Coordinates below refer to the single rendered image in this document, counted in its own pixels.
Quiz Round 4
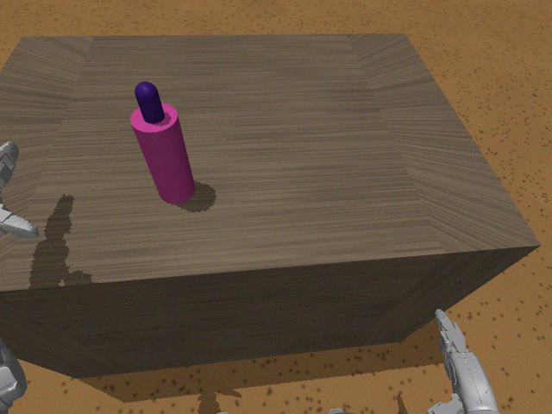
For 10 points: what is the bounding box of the right robot hand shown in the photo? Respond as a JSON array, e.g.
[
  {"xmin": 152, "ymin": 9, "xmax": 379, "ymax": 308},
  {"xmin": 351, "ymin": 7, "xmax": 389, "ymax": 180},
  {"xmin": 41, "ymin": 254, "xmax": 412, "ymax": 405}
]
[{"xmin": 427, "ymin": 309, "xmax": 499, "ymax": 414}]

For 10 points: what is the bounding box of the bottle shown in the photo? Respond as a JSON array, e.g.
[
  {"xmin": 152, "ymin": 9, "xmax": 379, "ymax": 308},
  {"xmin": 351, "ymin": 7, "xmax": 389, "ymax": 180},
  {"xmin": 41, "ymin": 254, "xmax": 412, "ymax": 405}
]
[{"xmin": 130, "ymin": 82, "xmax": 195, "ymax": 204}]

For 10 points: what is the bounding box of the left robot hand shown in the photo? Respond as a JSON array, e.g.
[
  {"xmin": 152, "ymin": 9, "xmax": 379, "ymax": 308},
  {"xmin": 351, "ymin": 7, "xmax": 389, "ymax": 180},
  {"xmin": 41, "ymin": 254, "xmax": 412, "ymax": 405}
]
[{"xmin": 0, "ymin": 141, "xmax": 39, "ymax": 238}]

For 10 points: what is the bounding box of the left robot arm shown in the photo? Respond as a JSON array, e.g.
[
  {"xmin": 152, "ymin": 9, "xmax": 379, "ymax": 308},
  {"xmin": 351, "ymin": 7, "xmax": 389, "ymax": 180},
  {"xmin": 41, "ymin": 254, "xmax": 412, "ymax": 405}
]
[{"xmin": 0, "ymin": 337, "xmax": 27, "ymax": 414}]

